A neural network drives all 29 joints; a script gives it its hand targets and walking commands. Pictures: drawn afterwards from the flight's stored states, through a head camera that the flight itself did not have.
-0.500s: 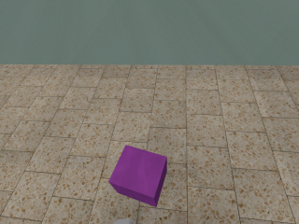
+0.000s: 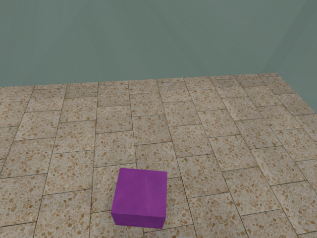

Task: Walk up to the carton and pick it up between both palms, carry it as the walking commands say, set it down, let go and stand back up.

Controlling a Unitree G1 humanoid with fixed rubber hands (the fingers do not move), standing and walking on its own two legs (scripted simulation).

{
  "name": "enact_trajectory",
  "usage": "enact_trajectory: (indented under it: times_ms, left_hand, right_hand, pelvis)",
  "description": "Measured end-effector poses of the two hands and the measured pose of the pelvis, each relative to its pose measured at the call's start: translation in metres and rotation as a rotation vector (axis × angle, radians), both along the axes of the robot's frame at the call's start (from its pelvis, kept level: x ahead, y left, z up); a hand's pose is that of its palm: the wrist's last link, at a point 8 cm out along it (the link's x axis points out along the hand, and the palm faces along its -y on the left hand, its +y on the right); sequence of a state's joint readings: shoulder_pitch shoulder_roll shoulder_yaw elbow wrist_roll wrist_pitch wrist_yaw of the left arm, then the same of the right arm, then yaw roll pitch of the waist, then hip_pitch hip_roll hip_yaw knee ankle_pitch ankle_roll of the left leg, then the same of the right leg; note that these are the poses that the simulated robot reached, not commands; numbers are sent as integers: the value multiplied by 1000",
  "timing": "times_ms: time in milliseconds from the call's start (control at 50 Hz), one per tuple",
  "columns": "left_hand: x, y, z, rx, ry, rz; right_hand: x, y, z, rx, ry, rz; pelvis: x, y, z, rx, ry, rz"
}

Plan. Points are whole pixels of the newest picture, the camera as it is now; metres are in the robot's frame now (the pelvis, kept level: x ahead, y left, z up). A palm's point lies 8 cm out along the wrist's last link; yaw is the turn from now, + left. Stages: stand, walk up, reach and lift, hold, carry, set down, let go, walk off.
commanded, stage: walk up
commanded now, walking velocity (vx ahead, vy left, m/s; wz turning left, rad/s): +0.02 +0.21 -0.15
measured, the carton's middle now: (141, 198) +0.45 +0.05 -0.66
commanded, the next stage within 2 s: none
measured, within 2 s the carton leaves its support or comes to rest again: neither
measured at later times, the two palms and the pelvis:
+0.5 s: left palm out of the picture +0.06 +0.27 -0.15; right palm out of the picture -0.05 -0.15 -0.14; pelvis +0.03 +0.05 +0.00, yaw -2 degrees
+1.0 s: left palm out of the picture +0.03 +0.33 -0.16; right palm out of the picture +0.08 -0.17 -0.14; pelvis +0.03 +0.08 -0.01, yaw -2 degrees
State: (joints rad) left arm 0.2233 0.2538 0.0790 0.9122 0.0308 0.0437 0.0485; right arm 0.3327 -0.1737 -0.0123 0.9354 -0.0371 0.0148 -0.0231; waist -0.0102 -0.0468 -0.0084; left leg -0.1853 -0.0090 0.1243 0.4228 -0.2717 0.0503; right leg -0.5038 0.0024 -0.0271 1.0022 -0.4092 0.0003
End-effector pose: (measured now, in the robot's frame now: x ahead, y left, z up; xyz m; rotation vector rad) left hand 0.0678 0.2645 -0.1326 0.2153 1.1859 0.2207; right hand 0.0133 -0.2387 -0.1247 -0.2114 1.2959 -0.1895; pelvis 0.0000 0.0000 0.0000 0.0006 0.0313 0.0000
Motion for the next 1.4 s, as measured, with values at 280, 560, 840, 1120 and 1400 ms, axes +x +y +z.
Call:
enact_trajectory:
  times_ms: [280,560,840,1120,1400]
  left_hand:
    - [56,-12,5,-77,-54,-104]
    - [3,9,-14,-117,159,-50]
    - [-11,22,-11,19,146,26]
    - [-26,71,-21,-107,204,29]
    - [-19,56,-8,-108,208,0]
  right_hand:
    - [-53,85,-24,134,153,-122]
    - [-71,86,-11,72,207,-137]
    - [-3,48,-36,50,159,-62]
    - [37,111,-8,34,-12,-37]
    - [16,134,-21,106,79,-93]
  pelvis:
    - [18,44,-1,-7,-18,-25]
    - [32,52,1,-26,-32,-42]
    - [34,48,-12,-8,-38,-18]
    - [39,97,-2,-22,-24,-43]
    - [51,107,4,-8,-42,-44]
